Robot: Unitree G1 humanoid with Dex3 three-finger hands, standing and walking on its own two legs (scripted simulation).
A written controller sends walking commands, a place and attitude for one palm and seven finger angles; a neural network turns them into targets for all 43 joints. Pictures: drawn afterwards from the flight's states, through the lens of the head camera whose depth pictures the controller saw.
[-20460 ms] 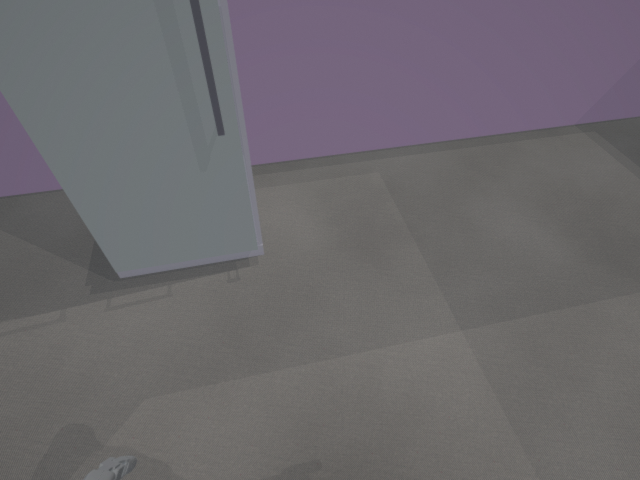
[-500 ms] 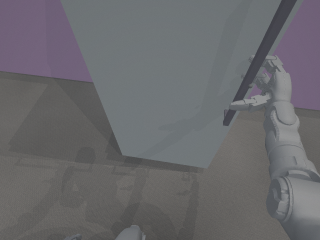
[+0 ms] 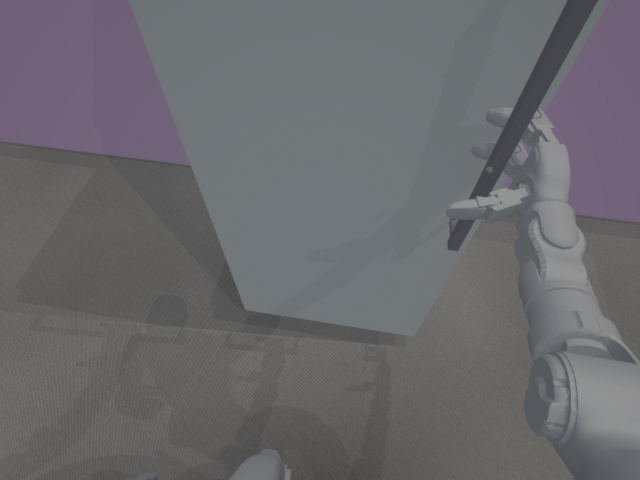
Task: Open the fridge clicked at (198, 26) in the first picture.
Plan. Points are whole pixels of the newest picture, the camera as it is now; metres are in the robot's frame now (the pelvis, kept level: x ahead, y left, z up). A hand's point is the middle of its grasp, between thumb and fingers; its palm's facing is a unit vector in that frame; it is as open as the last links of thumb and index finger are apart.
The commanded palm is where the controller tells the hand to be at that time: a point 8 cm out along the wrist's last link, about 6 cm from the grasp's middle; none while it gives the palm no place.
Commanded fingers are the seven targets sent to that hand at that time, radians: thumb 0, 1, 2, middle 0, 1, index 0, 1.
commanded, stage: slide the fingers in behind the handle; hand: right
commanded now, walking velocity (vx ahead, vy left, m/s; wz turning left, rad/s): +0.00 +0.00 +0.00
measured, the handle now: (508, 126) +0.54 -0.14 +0.15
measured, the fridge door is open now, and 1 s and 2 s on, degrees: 0 0 0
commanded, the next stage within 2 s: grip the handle and tug to test in 0.44 s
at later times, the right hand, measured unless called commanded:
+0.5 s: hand (491, 173) +0.48 -0.12 +0.12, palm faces -0.02 +1.00 +0.00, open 14.0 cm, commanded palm +0.45 -0.18 +0.12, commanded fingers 0.00 0.50 -0.30 0.30 1.20 0.30 1.20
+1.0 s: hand (489, 172) +0.48 -0.12 +0.12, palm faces -0.01 +1.00 -0.01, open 9.2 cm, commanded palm +0.45 -0.17 +0.12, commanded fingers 0.00 -0.62 -0.78 0.42 1.36 0.42 1.36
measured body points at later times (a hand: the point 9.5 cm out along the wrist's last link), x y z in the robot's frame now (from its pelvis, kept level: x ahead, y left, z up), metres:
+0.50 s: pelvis +0.00 +0.00 +0.00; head +0.06 +0.00 +0.45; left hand +0.03 +0.26 -0.12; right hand +0.47 -0.18 +0.13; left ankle +0.03 +0.13 -0.71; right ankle -0.01 -0.13 -0.71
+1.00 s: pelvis +0.00 +0.00 +0.00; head +0.07 +0.00 +0.45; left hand +0.04 +0.26 -0.12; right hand +0.47 -0.18 +0.13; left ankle +0.03 +0.13 -0.71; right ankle -0.01 -0.13 -0.71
